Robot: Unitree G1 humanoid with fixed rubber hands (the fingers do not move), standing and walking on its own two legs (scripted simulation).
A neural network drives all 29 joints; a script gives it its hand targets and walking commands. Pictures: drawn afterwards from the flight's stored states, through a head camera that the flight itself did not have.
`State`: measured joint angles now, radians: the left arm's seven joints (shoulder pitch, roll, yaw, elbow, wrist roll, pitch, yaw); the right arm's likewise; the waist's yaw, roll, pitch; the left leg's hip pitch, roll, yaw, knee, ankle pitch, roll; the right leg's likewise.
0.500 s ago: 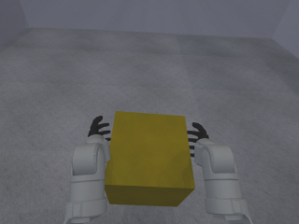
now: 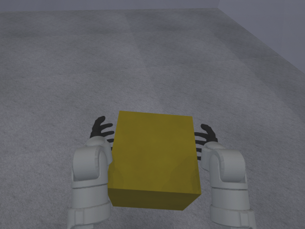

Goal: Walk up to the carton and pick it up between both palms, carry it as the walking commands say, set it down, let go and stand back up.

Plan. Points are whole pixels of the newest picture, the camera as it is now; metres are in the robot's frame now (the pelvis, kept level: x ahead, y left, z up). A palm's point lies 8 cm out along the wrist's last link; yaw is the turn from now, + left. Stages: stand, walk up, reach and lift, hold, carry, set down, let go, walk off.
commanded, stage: carry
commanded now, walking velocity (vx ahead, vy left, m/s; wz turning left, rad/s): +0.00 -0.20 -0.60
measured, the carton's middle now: (152, 162) +0.31 +0.01 -0.01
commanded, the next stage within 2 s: none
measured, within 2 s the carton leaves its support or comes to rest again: neither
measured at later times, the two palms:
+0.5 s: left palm (172, 150) +0.27 -0.03 +0.11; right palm (293, 182) +0.22 -0.30 +0.09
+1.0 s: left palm out of the picture +0.11 +0.13 +0.09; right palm (229, 206) +0.17 -0.14 +0.08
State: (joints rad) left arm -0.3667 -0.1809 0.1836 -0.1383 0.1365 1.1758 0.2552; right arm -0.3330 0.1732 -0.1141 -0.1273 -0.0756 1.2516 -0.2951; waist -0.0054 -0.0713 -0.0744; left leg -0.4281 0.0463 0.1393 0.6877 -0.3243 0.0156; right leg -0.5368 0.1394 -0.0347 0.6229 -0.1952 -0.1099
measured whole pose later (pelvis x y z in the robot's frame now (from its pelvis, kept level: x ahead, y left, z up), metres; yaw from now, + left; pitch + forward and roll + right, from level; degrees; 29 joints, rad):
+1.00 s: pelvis -0.15 -0.08 +0.00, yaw +11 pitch +5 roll +2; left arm -0.37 -0.18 0.21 -0.14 0.07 1.18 0.32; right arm -0.37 0.18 -0.12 -0.10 -0.17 1.25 -0.21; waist 0.03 -0.02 -0.09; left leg -0.48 -0.10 0.03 0.67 -0.27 0.07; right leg -0.52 -0.09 -0.10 0.88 -0.46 0.08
